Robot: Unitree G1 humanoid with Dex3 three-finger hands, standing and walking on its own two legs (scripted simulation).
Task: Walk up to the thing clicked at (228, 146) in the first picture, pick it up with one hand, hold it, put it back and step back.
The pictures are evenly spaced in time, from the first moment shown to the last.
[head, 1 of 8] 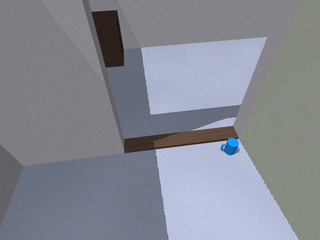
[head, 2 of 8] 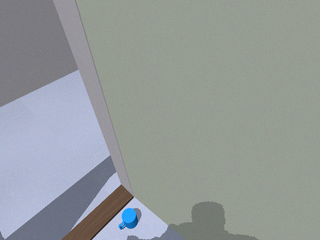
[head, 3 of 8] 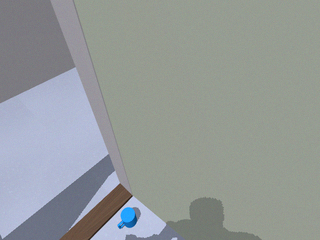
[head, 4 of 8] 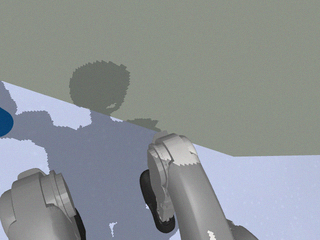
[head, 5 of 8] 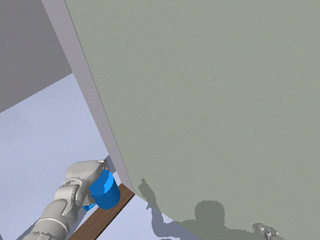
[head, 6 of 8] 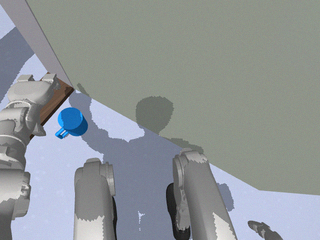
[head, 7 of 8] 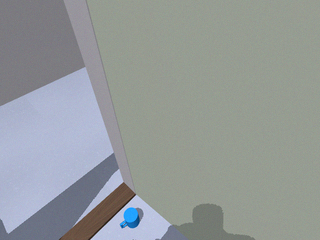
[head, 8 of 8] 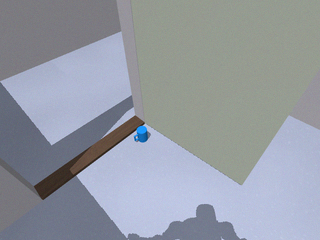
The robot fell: no
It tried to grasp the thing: yes
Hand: left
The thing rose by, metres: 0.63
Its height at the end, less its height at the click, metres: +0.00
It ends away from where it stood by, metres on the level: 0.01
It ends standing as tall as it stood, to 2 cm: yes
